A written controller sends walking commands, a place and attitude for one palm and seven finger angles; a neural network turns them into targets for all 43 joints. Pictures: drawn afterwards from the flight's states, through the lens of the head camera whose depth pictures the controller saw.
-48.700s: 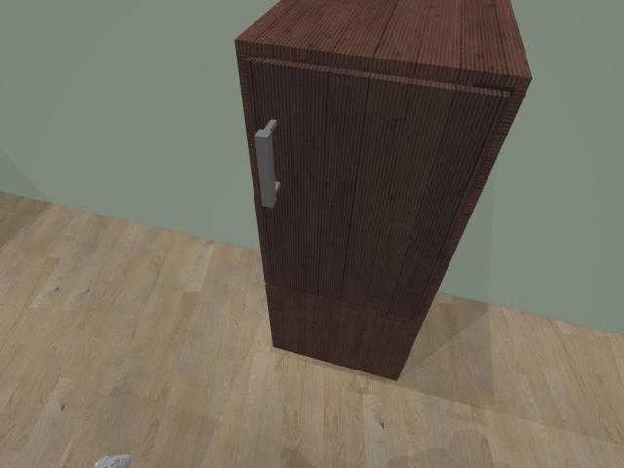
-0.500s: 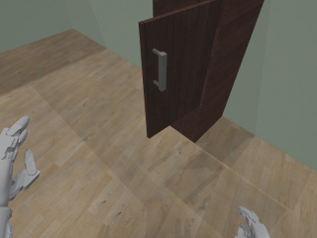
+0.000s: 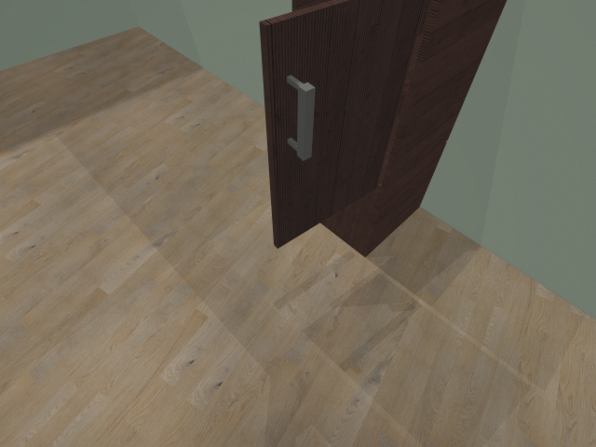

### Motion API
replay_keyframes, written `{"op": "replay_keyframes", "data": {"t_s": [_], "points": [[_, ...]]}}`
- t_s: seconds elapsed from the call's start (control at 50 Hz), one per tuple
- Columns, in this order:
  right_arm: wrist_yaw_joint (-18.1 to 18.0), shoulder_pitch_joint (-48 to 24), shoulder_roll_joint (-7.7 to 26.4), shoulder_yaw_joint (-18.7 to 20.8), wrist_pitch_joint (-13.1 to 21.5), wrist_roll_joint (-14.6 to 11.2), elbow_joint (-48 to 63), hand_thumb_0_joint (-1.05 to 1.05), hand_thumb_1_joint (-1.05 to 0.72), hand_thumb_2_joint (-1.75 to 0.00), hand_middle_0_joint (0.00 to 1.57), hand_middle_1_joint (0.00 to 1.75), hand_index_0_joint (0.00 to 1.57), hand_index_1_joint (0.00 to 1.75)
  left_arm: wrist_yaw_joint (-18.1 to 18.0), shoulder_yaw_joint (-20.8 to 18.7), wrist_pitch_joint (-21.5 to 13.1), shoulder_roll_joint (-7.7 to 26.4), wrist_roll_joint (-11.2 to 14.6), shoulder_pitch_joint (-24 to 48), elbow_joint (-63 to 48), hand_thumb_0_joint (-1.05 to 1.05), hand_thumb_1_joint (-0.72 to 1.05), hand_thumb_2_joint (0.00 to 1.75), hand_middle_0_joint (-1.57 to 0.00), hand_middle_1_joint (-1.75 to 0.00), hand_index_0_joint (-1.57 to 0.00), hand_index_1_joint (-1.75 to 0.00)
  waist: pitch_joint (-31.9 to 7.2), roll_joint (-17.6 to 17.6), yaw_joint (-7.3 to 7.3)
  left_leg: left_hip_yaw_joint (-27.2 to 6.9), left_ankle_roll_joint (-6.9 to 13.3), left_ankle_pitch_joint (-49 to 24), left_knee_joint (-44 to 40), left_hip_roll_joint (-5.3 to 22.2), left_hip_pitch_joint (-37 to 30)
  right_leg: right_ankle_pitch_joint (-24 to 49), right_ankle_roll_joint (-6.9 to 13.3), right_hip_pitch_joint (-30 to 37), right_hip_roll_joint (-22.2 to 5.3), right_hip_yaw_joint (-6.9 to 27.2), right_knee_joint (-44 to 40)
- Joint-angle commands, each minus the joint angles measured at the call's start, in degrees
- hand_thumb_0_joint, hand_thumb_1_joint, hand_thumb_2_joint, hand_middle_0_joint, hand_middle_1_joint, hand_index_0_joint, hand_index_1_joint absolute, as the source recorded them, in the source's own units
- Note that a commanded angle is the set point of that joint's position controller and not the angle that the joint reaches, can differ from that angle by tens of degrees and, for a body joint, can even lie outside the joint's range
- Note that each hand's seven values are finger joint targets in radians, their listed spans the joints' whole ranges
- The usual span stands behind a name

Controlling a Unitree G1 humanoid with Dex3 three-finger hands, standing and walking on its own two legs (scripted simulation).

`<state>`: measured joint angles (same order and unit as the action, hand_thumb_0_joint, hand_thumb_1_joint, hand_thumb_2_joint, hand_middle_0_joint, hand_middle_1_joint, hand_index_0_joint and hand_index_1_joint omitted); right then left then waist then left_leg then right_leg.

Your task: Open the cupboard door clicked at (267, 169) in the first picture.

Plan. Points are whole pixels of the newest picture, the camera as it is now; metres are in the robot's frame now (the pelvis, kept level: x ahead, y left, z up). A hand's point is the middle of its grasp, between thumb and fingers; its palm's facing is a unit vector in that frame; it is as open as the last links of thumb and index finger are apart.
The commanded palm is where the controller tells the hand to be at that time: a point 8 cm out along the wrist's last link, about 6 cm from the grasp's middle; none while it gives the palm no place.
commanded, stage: let the arm hang, fingers relaxed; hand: left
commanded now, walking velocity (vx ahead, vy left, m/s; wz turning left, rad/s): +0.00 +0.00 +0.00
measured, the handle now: (298, 119) +0.65 +0.05 +0.07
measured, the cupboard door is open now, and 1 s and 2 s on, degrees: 83 83 83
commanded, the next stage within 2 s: look to check the result in 0.56 s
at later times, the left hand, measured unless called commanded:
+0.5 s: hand out of the picture +0.13 +0.21 -0.15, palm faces -0.03 -0.95 -0.30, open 7.4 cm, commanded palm none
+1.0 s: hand out of the picture +0.12 +0.21 -0.15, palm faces -0.02 -0.95 -0.32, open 7.4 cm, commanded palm none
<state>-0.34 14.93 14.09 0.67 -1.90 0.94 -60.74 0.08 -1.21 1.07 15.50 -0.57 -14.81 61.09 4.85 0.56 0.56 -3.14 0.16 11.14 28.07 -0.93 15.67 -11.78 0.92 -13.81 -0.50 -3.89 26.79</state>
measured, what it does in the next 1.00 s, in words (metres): shifts its weight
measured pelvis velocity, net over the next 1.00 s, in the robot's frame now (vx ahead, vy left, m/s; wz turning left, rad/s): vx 0.05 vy -0.02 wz -0.02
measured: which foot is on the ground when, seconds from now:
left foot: down 0.00-1.00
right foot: down 0.00-1.00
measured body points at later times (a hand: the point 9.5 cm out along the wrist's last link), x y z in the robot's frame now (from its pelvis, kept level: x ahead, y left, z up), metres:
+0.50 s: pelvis +0.03 -0.01 +0.01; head +0.04 -0.03 +0.46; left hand +0.13 +0.26 -0.12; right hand +0.09 -0.29 -0.14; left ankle +0.04 +0.12 -0.74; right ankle +0.03 -0.11 -0.74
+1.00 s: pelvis +0.05 -0.02 +0.01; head +0.08 -0.04 +0.46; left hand +0.12 +0.26 -0.13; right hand +0.11 -0.29 -0.14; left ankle +0.04 +0.12 -0.74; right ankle +0.03 -0.11 -0.74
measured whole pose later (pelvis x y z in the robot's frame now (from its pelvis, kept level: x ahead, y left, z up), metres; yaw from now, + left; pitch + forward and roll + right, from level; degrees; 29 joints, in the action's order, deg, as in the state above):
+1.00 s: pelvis +0.05 -0.02 +0.01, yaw -1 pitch -1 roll +0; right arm -0.9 6.8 16.6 0.0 -0.5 0.6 -64.6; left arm -0.5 -1.0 -0.8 16.2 -0.2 -6.9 64.8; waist 4.2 1.8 0.1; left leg -2.2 -1.4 11.2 18.9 0.8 6.5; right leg -12.2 2.1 -6.0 1.2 -2.9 19.3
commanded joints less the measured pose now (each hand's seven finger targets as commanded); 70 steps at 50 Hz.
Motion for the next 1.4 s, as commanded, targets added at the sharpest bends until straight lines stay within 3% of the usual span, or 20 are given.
{"op": "replay_keyframes", "data": {"t_s": [0.0, 0.06, 0.18, 0.26, 0.44, 0.58, 0.82, 0.92, 1.06, 1.18, 1.38], "points": [[-0.8, -0.9, 9.7, 2.3, 1.9, 0.2, 2.3, 0.00, -0.90, -0.90, 0.20, 0.30, 0.20, 0.30, -0.7, -2.0, -2.0, 9.5, -0.1, 3.7, -1.7, 0.00, 0.90, 0.90, -0.20, -0.30, -0.20, -0.30, -2.6, -0.5, -1.03, -4.5, 2.2, 5.8, -7.3, 4.8, -0.6, -11.2, 3.7, 0.2, -6.3, 8.7, -9.6], [-0.8, -1.5, 10.5, 2.4, 2.2, 0.2, 1.4, 0.00, -0.90, -0.90, 0.20, 0.30, 0.20, 0.30, -0.8, -2.0, -2.2, 10.2, -0.1, 4.5, -0.5, 0.00, 0.90, 0.90, -0.20, -0.30, -0.20, -0.30, -3.3, -3.4, -0.95, -4.0, 2.3, 2.4, -7.2, 5.1, -2.3, -9.0, 3.6, 1.0, -6.4, 8.7, -10.0], [-0.7, -4.4, 11.5, 1.9, 2.5, 0.1, 0.0, 0.00, -0.90, -0.90, 0.20, 0.30, 0.20, 0.30, -1.0, -2.0, -2.4, 11.1, 0.0, 6.1, 0.7, 0.00, 0.90, 0.90, -0.20, -0.30, -0.20, -0.30, -3.6, -2.4, -0.47, -3.7, 2.1, -3.9, -8.6, 6.0, -4.0, -2.1, 2.8, 3.0, -6.3, 7.5, -9.1], [-0.6, -6.1, 11.7, 1.7, 2.5, 0.2, -0.6, 0.00, -0.90, -0.90, 0.20, 0.30, 0.20, 0.30, -1.0, -1.8, -2.5, 11.6, 0.0, 7.7, 0.8, 0.00, 0.90, 0.90, -0.20, -0.30, -0.20, -0.30, -2.8, -2.2, -0.52, -3.7, 1.8, -4.4, -9.7, 6.0, -4.7, -1.0, 2.6, 3.4, -6.4, 7.8, -9.7], [-0.6, -8.7, 12.5, 1.5, 2.9, 0.3, -0.7, 0.00, -0.90, -0.90, 0.20, 0.30, 0.20, 0.30, -1.0, -2.0, -2.9, 12.1, 0.0, 9.8, 0.4, 0.00, 0.90, 0.90, -0.20, -0.30, -0.20, -0.30, -5.7, 0.8, -0.37, -3.2, 1.1, -8.5, -10.5, 6.4, -6.2, 5.6, 2.3, 7.4, -6.8, 7.8, -9.6], [-1.0, -9.0, 12.9, 1.4, 3.0, 0.1, -0.5, 0.00, -0.90, -0.90, 0.20, 0.30, 0.20, 0.30, -1.2, -2.3, -3.0, 11.9, 0.1, 10.1, 0.0, 0.00, 0.90, 0.90, -0.20, -0.30, -0.20, -0.30, -7.4, 0.0, -0.36, -2.8, 0.9, -11.7, -10.3, 6.8, -7.8, 11.3, 2.2, 10.0, -6.7, 7.1, -9.4], [-1.3, -8.4, 12.6, 1.3, 2.6, 0.1, -1.0, 0.00, -0.90, -0.90, 0.20, 0.30, 0.20, 0.30, -1.3, -2.0, -2.9, 11.8, 0.2, 9.6, 0.6, 0.00, 0.90, 0.90, -0.20, -0.30, -0.20, -0.30, -6.8, -0.8, -0.79, -2.2, 0.7, -11.1, -10.5, 6.9, -9.4, 12.0, 2.1, 9.8, -6.6, 7.4, -10.4], [-1.4, -8.0, 12.5, 1.3, 2.7, 0.0, -1.1, 0.00, -0.90, -0.90, 0.20, 0.30, 0.20, 0.30, -1.4, -2.0, -3.0, 11.6, 0.2, 9.0, 0.7, 0.00, 0.90, 0.90, -0.20, -0.30, -0.20, -0.30, -7.6, -1.6, -0.80, -2.1, 0.9, -13.6, -10.3, 7.2, -10.5, 15.5, 2.1, 10.6, -6.6, 7.0, -9.8], [-1.4, -8.4, 12.0, 1.3, 2.6, 0.0, -1.2, 0.00, -0.90, -0.90, 0.20, 0.30, 0.20, 0.30, -1.4, -1.8, -2.9, 11.2, 0.2, 8.4, 1.0, 0.00, 0.90, 0.90, -0.20, -0.30, -0.20, -0.30, -5.6, -0.4, -0.72, -2.1, 0.9, -11.7, -10.8, 7.0, -10.3, 12.9, 2.1, 9.2, -6.5, 7.3, -10.7], [-1.4, -8.4, 12.1, 1.3, 2.7, -0.1, -1.1, 0.00, -0.90, -0.90, 0.20, 0.30, 0.20, 0.30, -1.4, -1.9, -3.0, 11.2, 0.2, 7.8, 0.8, 0.00, 0.90, 0.90, -0.20, -0.30, -0.20, -0.30, -5.9, -1.7, -0.56, -1.9, 0.9, -12.1, -10.6, 7.0, -10.8, 13.9, 1.9, 9.4, -6.5, 7.1, -10.9], [-1.5, -8.1, 11.7, 1.3, 2.7, 0.0, -1.1, 0.00, -0.90, -0.90, 0.20, 0.30, 0.20, 0.30, -1.3, -1.8, -2.9, 10.8, 0.2, 7.7, 0.8, 0.00, 0.90, 0.90, -0.20, -0.30, -0.20, -0.30, -5.0, -0.3, -0.56, -2.1, 0.8, -11.2, -11.0, 6.9, -10.1, 11.8, 2.0, 9.2, -6.4, 7.4, -11.3]]}}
